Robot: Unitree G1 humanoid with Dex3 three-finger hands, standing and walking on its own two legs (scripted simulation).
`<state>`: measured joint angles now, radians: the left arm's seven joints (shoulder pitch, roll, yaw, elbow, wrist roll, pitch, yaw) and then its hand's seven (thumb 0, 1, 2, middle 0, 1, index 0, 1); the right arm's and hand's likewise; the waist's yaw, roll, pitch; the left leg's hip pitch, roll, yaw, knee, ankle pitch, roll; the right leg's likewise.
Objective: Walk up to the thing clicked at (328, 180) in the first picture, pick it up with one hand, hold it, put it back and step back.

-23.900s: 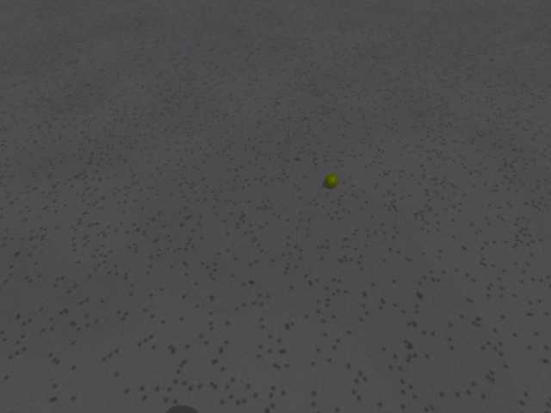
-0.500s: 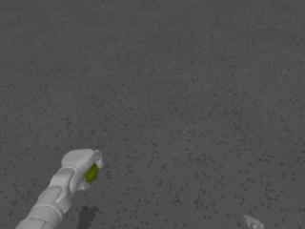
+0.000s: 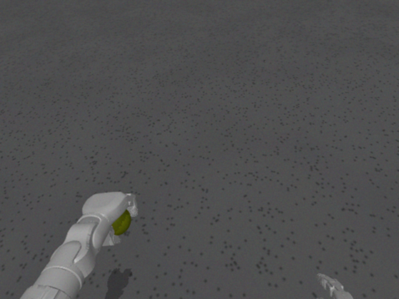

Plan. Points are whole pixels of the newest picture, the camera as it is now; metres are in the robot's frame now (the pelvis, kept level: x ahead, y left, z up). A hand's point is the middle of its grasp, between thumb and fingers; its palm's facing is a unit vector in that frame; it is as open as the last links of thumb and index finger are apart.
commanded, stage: hold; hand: left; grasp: from above
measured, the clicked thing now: (115, 220) +0.31 +0.23 -0.05
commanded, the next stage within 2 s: crouch in 0.46 s
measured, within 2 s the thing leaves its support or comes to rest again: neither
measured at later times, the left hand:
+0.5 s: hand (111, 219) +0.31 +0.23 -0.03, palm faces -0.44 -0.06 -0.90, open 8.7 cm
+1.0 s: hand (122, 235) +0.32 +0.24 -0.14, palm faces -0.45 +0.02 -0.89, open 8.7 cm
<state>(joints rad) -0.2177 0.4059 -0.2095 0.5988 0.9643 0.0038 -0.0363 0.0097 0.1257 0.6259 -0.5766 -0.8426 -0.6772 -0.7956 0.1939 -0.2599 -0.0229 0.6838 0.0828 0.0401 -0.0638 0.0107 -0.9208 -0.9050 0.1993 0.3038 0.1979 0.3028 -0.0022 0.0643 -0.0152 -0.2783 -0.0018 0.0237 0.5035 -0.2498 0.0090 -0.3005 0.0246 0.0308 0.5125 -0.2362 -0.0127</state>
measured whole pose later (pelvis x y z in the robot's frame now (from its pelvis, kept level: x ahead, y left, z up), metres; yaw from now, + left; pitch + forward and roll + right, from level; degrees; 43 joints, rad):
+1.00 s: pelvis -0.01 +0.00 -0.05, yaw +1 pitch +14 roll -1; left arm -0.46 0.39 -0.20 1.01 1.13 -0.06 0.24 0.00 0.11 0.65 -0.59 -0.82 -0.69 -0.80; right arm 0.21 -0.26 -0.06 0.69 0.03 0.05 -0.01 0.01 -0.90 -0.90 0.20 0.30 0.20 0.30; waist -0.05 0.00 -0.09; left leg -0.76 0.00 -0.01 0.92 -0.40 0.01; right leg -0.76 0.03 -0.01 0.89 -0.38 -0.01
